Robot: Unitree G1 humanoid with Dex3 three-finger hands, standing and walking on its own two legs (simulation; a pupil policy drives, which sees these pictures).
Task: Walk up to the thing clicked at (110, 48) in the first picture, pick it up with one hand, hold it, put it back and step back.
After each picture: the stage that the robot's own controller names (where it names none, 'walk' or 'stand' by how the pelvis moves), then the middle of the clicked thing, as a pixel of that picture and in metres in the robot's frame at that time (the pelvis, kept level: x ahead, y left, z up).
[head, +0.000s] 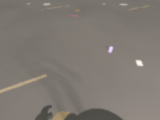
stand; (110, 49) +1.49 -0.47 -0.72
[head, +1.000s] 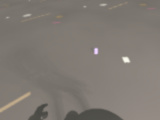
walk; (96, 51) +1.41 -0.04 -0.69
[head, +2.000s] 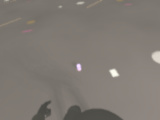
walk; (78, 67) +0.86 +0.26 -0.71
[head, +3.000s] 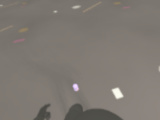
walk; (75, 87) +0.50 +0.26 -0.71
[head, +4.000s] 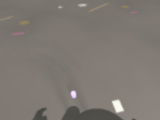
stand; (73, 94) +0.38 +0.20 -0.70
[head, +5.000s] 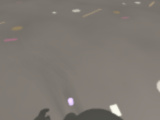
stand; (70, 101) +0.33 +0.20 -0.72
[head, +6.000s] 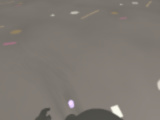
stand; (71, 104) +0.32 +0.21 -0.72
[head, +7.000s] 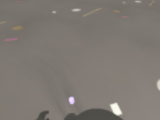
stand; (71, 100) +0.34 +0.20 -0.73
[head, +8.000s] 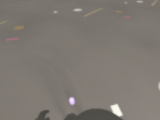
stand; (72, 101) +0.34 +0.20 -0.73
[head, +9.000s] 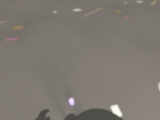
stand; (71, 101) +0.33 +0.20 -0.73
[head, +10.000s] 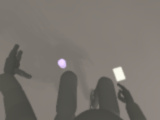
go down; (62, 63) +0.40 +0.24 -0.37
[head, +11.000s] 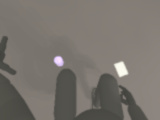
go down; (59, 61) +0.40 +0.26 -0.30
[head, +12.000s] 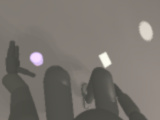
close in; (37, 59) +0.37 +0.29 -0.22
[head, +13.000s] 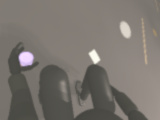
close; (26, 60) +0.38 +0.30 -0.22
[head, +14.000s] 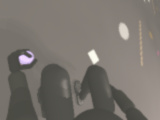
lift; (26, 59) +0.36 +0.30 -0.22
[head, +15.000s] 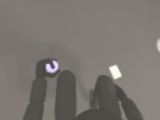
lift; (52, 68) +0.31 +0.27 -0.09
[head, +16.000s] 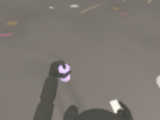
hold; (64, 73) +0.33 +0.18 +0.03
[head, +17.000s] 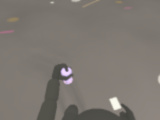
hold; (67, 75) +0.33 +0.17 -0.02
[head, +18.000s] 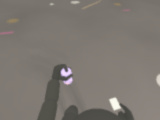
hold; (67, 76) +0.32 +0.17 -0.02
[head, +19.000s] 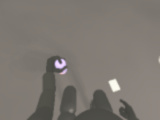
crouch; (61, 66) +0.38 +0.20 -0.07
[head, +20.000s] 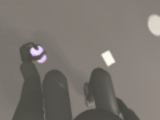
lower; (39, 54) +0.42 +0.28 -0.18
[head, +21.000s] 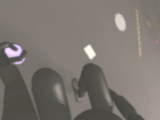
lower; (16, 55) +0.41 +0.31 -0.22
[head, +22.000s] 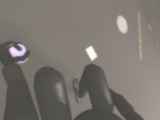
lower; (19, 54) +0.40 +0.31 -0.23
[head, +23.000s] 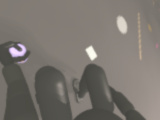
lower; (19, 54) +0.40 +0.31 -0.22
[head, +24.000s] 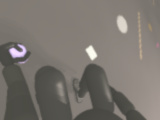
lower; (19, 54) +0.40 +0.31 -0.22
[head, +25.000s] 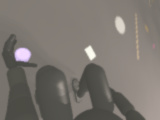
withdraw; (22, 56) +0.38 +0.29 -0.23
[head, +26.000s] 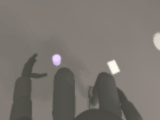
stand; (56, 60) +0.41 +0.26 -0.29
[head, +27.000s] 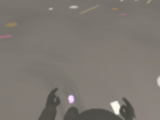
stand; (71, 99) +0.35 +0.18 -0.65
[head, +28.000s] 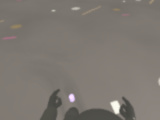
stand; (71, 98) +0.37 +0.19 -0.67
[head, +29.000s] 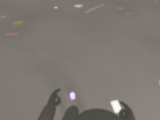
stand; (72, 95) +0.37 +0.19 -0.67
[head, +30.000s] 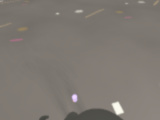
walk; (74, 98) +0.39 +0.18 -0.72
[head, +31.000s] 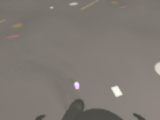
walk; (76, 85) +0.50 +0.22 -0.71
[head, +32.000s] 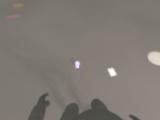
walk; (77, 64) +0.78 +0.15 -0.70
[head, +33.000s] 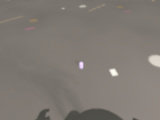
stand; (81, 65) +0.97 +0.18 -0.71
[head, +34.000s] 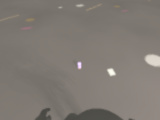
stand; (79, 65) +0.96 +0.19 -0.72
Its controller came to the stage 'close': yes
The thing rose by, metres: 0.70
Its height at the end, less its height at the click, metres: +0.00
